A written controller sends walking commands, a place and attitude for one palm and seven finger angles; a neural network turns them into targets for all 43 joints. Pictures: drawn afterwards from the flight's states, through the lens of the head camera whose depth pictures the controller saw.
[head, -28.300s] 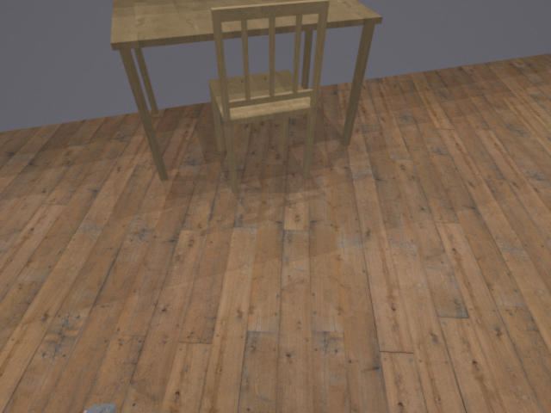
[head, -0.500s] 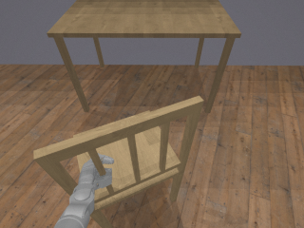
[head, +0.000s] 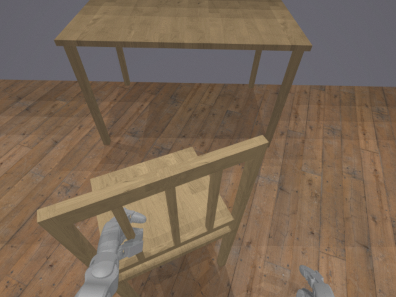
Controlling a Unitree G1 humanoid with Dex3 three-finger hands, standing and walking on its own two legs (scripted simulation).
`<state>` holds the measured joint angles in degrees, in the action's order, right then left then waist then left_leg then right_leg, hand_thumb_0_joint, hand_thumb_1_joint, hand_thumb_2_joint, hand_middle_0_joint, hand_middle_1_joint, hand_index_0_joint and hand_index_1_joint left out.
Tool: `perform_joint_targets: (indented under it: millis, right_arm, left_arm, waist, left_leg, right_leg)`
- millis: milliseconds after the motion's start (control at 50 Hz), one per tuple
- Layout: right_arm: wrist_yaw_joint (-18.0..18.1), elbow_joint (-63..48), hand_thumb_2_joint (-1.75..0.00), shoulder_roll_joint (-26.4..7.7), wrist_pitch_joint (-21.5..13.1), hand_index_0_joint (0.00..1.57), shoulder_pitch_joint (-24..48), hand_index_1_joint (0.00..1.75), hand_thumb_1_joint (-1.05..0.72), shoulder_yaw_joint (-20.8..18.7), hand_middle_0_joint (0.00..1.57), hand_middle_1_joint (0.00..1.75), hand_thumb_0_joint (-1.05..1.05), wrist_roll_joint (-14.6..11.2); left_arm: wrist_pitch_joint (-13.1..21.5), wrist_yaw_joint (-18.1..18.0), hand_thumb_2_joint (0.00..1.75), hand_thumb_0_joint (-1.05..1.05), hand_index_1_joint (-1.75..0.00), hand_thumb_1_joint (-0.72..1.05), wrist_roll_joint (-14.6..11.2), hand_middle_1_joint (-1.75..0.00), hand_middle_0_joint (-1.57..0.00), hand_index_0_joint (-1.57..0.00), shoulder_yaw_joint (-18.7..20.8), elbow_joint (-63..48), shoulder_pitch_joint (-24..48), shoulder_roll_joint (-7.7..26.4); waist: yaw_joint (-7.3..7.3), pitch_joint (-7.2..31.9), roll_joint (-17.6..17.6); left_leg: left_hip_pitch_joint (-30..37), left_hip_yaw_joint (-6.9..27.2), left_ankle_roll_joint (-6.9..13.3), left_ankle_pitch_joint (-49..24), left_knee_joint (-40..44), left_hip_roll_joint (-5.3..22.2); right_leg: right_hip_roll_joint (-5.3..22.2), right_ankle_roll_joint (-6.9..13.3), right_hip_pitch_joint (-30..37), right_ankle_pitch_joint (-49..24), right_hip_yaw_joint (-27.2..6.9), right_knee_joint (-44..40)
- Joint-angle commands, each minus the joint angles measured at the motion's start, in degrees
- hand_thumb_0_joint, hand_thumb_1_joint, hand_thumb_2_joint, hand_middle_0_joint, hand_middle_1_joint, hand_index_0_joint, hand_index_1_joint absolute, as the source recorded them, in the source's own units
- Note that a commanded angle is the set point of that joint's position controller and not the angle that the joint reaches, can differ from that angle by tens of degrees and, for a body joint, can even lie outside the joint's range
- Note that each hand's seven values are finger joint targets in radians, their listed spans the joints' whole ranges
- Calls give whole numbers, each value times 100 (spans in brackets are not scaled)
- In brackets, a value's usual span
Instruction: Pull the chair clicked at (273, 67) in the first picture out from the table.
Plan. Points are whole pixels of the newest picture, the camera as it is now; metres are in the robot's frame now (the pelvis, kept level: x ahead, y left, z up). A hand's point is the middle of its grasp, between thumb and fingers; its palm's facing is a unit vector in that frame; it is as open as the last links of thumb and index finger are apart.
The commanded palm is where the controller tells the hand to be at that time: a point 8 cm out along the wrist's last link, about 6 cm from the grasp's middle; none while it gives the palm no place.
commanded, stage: open the thumb and straighten the fingers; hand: left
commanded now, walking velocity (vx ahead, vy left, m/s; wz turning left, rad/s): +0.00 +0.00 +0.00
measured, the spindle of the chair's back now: (173, 218) +0.32 +0.08 -0.09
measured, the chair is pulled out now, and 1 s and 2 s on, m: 0.67 0.67 0.67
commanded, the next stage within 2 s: draw the fingers out of the gap in 0.80 s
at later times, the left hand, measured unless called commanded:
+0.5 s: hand (134, 237) +0.26 +0.17 -0.08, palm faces +0.10 -0.98 -0.17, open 13.1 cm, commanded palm +0.23 +0.21 -0.05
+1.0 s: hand (130, 244) +0.25 +0.17 -0.08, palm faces +0.10 -0.98 -0.17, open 17.4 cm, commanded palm +0.21 +0.22 -0.06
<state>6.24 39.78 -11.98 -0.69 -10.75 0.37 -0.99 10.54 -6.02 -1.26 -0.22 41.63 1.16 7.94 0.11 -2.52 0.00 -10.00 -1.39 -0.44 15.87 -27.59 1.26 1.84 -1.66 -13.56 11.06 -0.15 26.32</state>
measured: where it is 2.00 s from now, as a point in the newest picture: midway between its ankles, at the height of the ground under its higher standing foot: outside the picture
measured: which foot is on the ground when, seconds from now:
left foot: down 0.00-1.00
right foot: down 0.00-1.00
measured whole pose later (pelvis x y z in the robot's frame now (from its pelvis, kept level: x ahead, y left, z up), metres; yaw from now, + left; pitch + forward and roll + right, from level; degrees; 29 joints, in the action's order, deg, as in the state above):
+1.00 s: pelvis +0.02 -0.01 -0.04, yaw +3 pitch +11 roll -1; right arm 4.5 30.7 -15.3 -5.4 -13.7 0.3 -1.8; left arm -4.4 -0.7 -4.7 2.4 10.1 -13.4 11.9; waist 2.2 5.9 1.8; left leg -34.2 2.7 -1.4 27.1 -50.6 1.1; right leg 2.5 -0.8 -36.4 23.4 3.2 49.2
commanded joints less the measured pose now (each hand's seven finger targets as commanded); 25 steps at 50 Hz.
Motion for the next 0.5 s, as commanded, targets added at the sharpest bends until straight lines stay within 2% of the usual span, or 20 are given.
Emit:
perform_joint_targets:
  millis: [0, 20, 40, 60, 80, 100, 120, 140, 160, 180, 240, 260, 280, 300, 340, 360, 380, 440, 460, 480]
  right_arm:
    - [52, -668, -90, -754, -170, 20, 162, 30, -90, -243, 20, 30, 0, -11]
    - [45, -692, -90, -759, -164, 20, 183, 30, -90, -240, 20, 30, 0, -6]
    - [41, -786, -90, -740, -186, 20, 252, 30, -90, -251, 20, 30, 0, 10]
    - [-155, -781, -90, -962, -209, 20, 200, 30, -90, -237, 20, 30, 0, -264]
    - [-231, -789, -90, -1008, -211, 20, 216, 30, -90, -252, 20, 30, 0, -275]
    - [-275, -846, -90, -1015, -240, 20, 240, 30, -90, -283, 20, 30, 0, -248]
    - [-303, -946, -90, -960, -311, 20, 273, 30, -90, -327, 20, 30, 0, -212]
    - [-342, -1010, -90, -923, -376, 20, 298, 30, -90, -316, 20, 30, 0, -195]
    - [-376, -1053, -90, -898, -430, 20, 302, 30, -90, -282, 20, 30, 0, -172]
    - [-411, -1044, -90, -913, -464, 20, 230, 30, -90, -292, 20, 30, 0, -177]
    - [-429, -1129, -90, -956, -518, 20, 200, 30, -90, -322, 20, 30, 0, -164]
    - [-431, -1193, -90, -962, -543, 20, 205, 30, -90, -325, 20, 30, 0, -165]
    - [-403, -1154, -90, -1009, -544, 20, 146, 30, -90, -326, 20, 30, 0, -165]
    - [-386, -1203, -90, -1016, -554, 20, 136, 30, -90, -347, 20, 30, 0, -154]
    - [-361, -1277, -90, -1015, -600, 20, 132, 30, -90, -354, 20, 30, 0, -146]
    - [-351, -1311, -90, -1001, -632, 20, 125, 30, -90, -344, 20, 30, 0, -144]
    - [-330, -1314, -90, -1028, -663, 20, 89, 30, -90, -363, 20, 30, 0, -146]
    - [-284, -1366, -90, -1052, -730, 20, 12, 30, -90, -373, 20, 30, 0, -130]
    - [-266, -1369, -90, -1064, -744, 20, -7, 30, -90, -369, 20, 30, 0, -129]
    - [-242, -1355, -90, -1092, -759, 20, -17, 30, -90, -373, 20, 30, 0, -124]
  left_arm:
    - [103, -70, 90, 0, -145, 90, 107, -145, -50, -50, 208, -889, 981, 805]
    - [100, -68, 90, 0, -145, 90, 114, -145, -50, -50, 173, -937, 1058, 773]
    - [148, -100, 90, 0, -145, 90, 121, -145, -50, -50, 415, -1529, 1115, 1056]
    - [-13, 66, 84, 0, -145, 78, -226, -145, -50, -50, 78, -1081, 701, 461]
    - [8, 165, 78, 0, -145, 66, -262, -145, -50, -50, 152, -1087, 722, 610]
    - [141, 223, 73, 0, -145, 54, -234, -145, -50, -50, 456, -1588, 1059, 947]
    - [223, 246, 67, 0, -145, 42, -221, -145, -50, -50, 582, -1896, 821, 1066]
    - [259, 269, 61, 0, -145, 30, -203, -145, -50, -50, 513, -2128, 637, 1014]
    - [245, 293, 55, 0, -145, 17, -179, -145, -50, -50, 332, -2272, 617, 848]
    - [191, 303, 49, 0, -145, 5, -166, -145, -50, -50, 298, -2322, 631, 881]
    - [6, 317, 32, 0, -145, -31, -189, -145, -50, -50, 449, -2450, 398, 961]
    - [-92, 323, 26, 0, -138, -43, -205, -138, -47, -47, 374, -2517, 276, 854]
    - [-181, 288, 20, 0, -130, -55, -240, -130, -45, -45, 597, -2474, 482, 1125]
    - [-225, 285, 20, 0, -123, -55, -245, -123, -43, -43, 635, -2634, 421, 1114]
    - [-362, 267, 20, 0, -109, -55, -275, -109, -38, -38, 556, -2776, 210, 945]
    - [-409, 274, 20, 0, -101, -55, -294, -101, -35, -35, 372, -2963, 310, 752]
    - [-461, 263, 20, 0, -94, -55, -332, -94, -32, -32, 451, -2963, 155, 826]
    - [-562, 279, 20, 0, -73, -55, -336, -73, -25, -25, 300, -3286, 66, 681]
    - [-616, 282, 20, 0, -65, -55, -339, -65, -22, -22, 269, -3314, 101, 685]
    - [-658, 276, 20, 0, -58, -55, -338, -58, -20, -20, 400, -3319, 56, 847]
  waist:
    - [52, 894, 123]
    - [57, 908, 131]
    - [16, 976, 130]
    - [382, 852, -698]
    - [283, 789, -832]
    - [250, 983, -623]
    - [163, 1214, -144]
    - [122, 1301, 245]
    - [143, 1317, 425]
    - [205, 1287, 429]
    - [145, 1457, 434]
    - [140, 1537, 348]
    - [201, 1512, 207]
    - [150, 1700, 201]
    - [142, 1836, 102]
    - [200, 1920, 91]
    - [184, 1925, -42]
    - [224, 2098, -58]
    - [257, 2080, -165]
    - [243, 2022, -202]
  left_leg:
    - [64, 410, 122, -901, 577, 465]
    - [59, 411, 115, -926, 563, 461]
    - [122, 399, 128, -968, 532, 462]
    - [-770, 219, 69, -626, 353, 258]
    - [-1045, 211, 86, -379, 235, 235]
    - [-1054, 130, 118, -344, 135, 188]
    - [-1069, 76, 100, -256, 26, 114]
    - [-1091, 42, 80, -238, -76, 71]
    - [-1145, 41, 72, -255, -170, 43]
    - [-1223, 84, 68, -186, -242, 45]
    - [-1472, 79, 71, -141, -494, 9]
    - [-1501, 86, 72, -170, -559, 11]
    - [-1597, 142, 77, -149, -607, 12]
    - [-1611, 109, 80, -179, -667, -6]
    - [-1648, 109, 74, -338, -803, -4]
    - [-1616, 110, 71, -438, -857, -9]
    - [-1666, 130, 70, -457, -912, 3]
    - [-1628, 154, 71, -718, -1082, 1]
    - [-1682, 168, 77, -715, -1137, -5]
    - [-1744, 188, 83, -721, -1172, -6]
  right_leg:
    - [304, 260, 447, -767, -315, -356]
    - [302, 273, 452, -787, -332, -351]
    - [331, 267, 531, -896, -362, -374]
    - [178, 202, 144, -495, 281, 29]
    - [169, 212, 56, -270, 272, 112]
    - [154, 226, -14, -242, 213, 178]
    - [137, 236, -59, -89, 206, 273]
    - [115, 266, -172, -33, 213, 365]
    - [98, 280, -301, -32, 238, 444]
    - [79, 282, -378, 33, 250, 472]
    - [43, 281, -598, 122, 278, 717]
    - [27, 273, -666, 114, 302, 799]
    - [23, 258, -707, 120, 309, 825]
    - [18, 244, -688, 108, 298, 912]
    - [3, 237, -770, -43, 331, 1062]
    - [2, 224, -816, -143, 351, 1118]
    - [-7, 224, -806, -149, 358, 1154]
    - [-12, 209, -919, -390, 394, 1335]
    - [-7, 194, -951, -416, 391, 1361]
    - [-7, 204, -950, -435, 387, 1370]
